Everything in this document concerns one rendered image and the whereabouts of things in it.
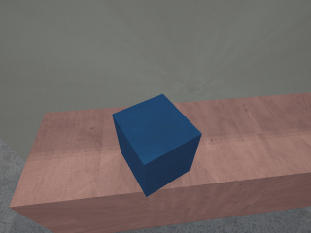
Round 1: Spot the carton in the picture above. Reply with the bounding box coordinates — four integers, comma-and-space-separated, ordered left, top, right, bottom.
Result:
112, 93, 202, 197

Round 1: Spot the pedestal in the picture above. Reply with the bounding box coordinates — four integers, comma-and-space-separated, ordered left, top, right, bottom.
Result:
9, 92, 311, 233

